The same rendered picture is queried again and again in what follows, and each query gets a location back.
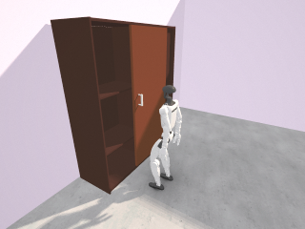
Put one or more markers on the wardrobe door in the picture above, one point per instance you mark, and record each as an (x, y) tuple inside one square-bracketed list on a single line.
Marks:
[(148, 50), (169, 58)]

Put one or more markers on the robot left forearm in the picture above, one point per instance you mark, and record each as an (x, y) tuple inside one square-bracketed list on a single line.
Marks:
[(165, 139)]

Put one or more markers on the humanoid robot torso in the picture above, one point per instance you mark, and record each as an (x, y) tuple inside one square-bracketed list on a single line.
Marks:
[(172, 110)]

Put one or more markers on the robot right forearm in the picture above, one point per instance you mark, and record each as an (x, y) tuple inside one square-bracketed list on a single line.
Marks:
[(178, 126)]

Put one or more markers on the right robot upper arm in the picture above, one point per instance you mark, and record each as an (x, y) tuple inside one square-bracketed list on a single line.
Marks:
[(178, 113)]

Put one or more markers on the robot right foot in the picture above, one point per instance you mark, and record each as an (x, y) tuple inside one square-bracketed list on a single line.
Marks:
[(170, 178)]

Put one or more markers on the robot right hand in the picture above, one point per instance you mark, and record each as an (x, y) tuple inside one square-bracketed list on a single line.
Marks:
[(176, 138)]

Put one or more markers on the robot left hand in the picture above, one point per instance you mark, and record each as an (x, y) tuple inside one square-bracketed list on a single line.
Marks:
[(163, 152)]

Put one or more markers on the left robot upper arm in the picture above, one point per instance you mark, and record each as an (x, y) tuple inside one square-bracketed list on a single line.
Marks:
[(164, 114)]

